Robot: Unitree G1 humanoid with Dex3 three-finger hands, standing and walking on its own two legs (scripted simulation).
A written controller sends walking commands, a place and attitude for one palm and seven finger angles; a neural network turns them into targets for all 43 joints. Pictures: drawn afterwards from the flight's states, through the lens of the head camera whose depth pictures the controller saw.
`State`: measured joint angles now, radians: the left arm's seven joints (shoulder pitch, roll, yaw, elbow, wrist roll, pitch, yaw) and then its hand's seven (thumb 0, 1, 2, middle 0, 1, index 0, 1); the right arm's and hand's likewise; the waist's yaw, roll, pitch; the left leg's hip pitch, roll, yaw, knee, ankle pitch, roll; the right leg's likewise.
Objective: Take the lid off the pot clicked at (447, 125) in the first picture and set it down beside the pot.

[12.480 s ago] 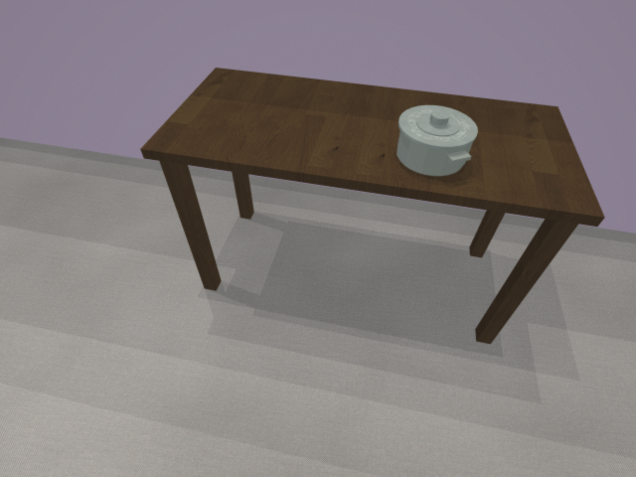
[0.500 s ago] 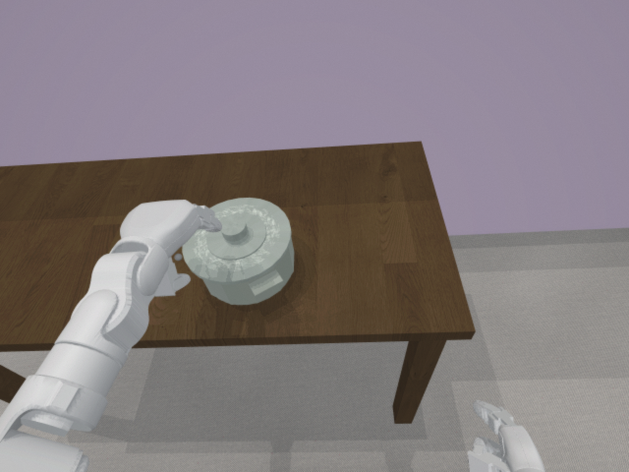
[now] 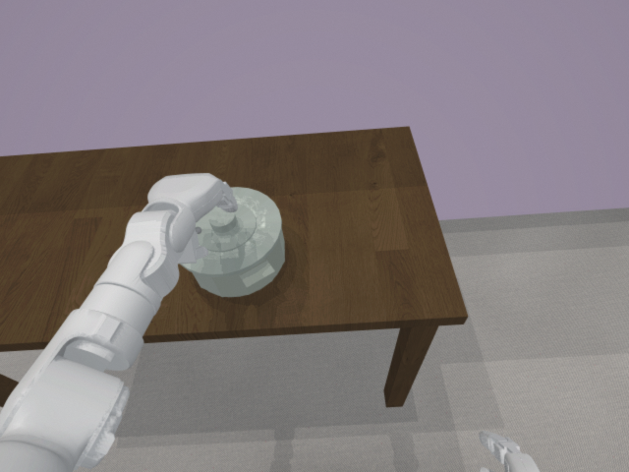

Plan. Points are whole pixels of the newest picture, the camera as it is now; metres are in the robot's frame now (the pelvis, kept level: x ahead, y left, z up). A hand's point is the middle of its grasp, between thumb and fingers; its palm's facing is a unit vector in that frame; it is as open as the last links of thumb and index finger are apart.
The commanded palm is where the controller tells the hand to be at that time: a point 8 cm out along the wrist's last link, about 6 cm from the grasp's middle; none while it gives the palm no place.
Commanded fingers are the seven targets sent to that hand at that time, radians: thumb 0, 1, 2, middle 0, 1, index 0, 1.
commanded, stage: move the open hand above the knob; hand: left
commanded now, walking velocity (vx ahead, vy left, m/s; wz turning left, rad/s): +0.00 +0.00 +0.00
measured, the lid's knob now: (222, 219) +0.50 +0.17 +0.00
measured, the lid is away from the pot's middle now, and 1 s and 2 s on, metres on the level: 0.00 0.00 0.00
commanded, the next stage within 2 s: lower the open fingers around the knob in 1.18 s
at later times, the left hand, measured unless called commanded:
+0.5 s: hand (213, 201) +0.47 +0.16 +0.07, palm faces -0.36 -0.04 -0.93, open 10.1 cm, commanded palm +0.46 +0.16 +0.14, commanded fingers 0.00 -0.25 1.31 -0.82 -0.08 -0.82 -0.08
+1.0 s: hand (205, 199) +0.47 +0.17 +0.08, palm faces -0.35 -0.04 -0.94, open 10.1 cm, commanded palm +0.46 +0.17 +0.14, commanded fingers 0.00 -0.25 1.31 -0.82 -0.08 -0.82 -0.08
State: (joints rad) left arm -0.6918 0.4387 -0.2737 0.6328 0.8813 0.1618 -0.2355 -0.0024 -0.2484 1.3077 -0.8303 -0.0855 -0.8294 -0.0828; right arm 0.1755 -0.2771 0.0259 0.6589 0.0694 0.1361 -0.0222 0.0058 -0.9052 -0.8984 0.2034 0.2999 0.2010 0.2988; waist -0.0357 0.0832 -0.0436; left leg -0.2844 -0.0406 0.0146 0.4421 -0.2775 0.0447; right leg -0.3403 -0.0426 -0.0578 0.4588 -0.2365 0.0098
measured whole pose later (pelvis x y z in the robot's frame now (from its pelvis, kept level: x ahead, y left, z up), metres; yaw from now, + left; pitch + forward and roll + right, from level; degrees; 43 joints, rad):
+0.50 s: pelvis +0.00 +0.00 +0.00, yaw -2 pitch +11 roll +0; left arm -0.93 0.43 -0.23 0.97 0.92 0.19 -0.19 0.00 -0.25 1.31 -0.83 -0.08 -0.83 -0.08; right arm 0.27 -0.28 0.01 0.70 0.06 0.12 -0.02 0.00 -0.91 -0.90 0.20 0.30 0.20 0.30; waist -0.09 0.06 -0.08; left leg -0.36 -0.03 0.05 0.45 -0.28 0.04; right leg -0.43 -0.03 -0.02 0.47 -0.23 0.01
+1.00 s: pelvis +0.00 +0.00 +0.00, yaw -2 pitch +11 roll +0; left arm -0.97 0.44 -0.24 1.01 0.92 0.16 -0.19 0.00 -0.25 1.31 -0.83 -0.09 -0.83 -0.08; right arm 0.22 -0.26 0.02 0.69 0.07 0.11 -0.05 0.00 -0.90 -0.90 0.20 0.30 0.20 0.30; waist -0.08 0.05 -0.08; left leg -0.38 -0.03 0.04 0.47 -0.28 0.04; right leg -0.44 -0.03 -0.03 0.48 -0.23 0.01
